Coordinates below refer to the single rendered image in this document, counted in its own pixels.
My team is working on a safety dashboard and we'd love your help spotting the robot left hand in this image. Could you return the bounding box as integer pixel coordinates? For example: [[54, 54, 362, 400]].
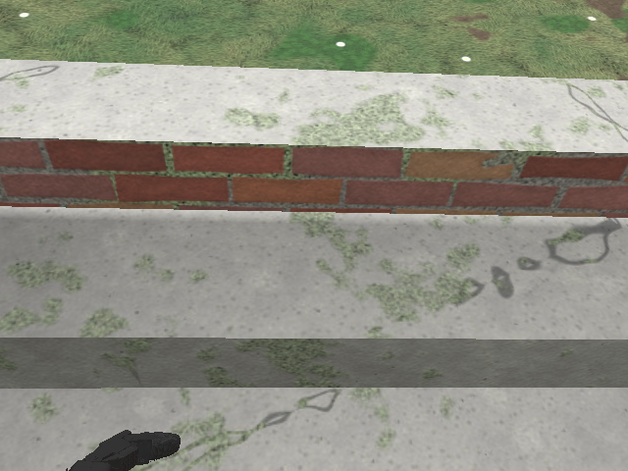
[[66, 430, 181, 471]]

